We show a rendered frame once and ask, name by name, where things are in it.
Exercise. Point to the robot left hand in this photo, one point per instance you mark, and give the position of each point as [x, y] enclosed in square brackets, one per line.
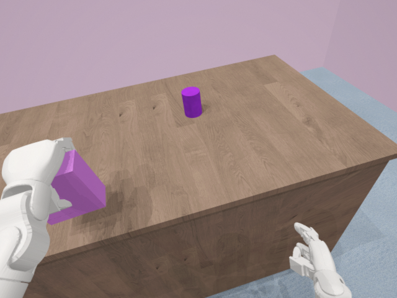
[39, 161]

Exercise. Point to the robot right hand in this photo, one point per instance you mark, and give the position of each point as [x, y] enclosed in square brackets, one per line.
[316, 256]

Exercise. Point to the right robot forearm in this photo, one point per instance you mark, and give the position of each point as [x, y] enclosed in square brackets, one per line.
[329, 284]

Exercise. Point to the left robot forearm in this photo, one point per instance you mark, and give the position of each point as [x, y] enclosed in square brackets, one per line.
[24, 240]

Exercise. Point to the sponge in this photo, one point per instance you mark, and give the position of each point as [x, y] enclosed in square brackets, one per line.
[77, 183]

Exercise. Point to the table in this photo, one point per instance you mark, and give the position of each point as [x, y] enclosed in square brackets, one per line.
[198, 206]

